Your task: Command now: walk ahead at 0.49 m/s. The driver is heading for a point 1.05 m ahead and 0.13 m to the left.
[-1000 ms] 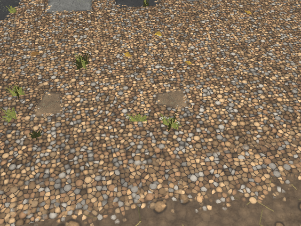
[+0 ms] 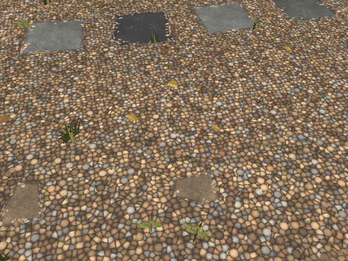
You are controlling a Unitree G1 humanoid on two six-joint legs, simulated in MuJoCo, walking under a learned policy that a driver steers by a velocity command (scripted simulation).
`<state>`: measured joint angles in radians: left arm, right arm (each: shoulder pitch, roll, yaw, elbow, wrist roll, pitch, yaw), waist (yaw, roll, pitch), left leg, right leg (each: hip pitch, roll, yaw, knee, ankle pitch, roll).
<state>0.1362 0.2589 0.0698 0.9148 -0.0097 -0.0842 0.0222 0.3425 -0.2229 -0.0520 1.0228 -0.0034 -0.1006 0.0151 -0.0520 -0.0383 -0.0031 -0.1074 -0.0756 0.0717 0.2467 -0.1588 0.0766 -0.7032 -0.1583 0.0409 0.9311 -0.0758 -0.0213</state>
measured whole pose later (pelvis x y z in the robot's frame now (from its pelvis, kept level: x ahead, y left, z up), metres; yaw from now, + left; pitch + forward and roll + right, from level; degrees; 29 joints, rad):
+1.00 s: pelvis +0.58 +0.00 +0.00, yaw +0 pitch +1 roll +0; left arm 0.22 0.26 0.07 0.95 -0.02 -0.09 0.01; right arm 0.24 -0.23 -0.06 0.96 -0.01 -0.10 0.03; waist -0.02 -0.04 0.02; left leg -0.25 -0.05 0.07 0.38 -0.15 0.08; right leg -0.54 -0.10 0.02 1.13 -0.29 -0.05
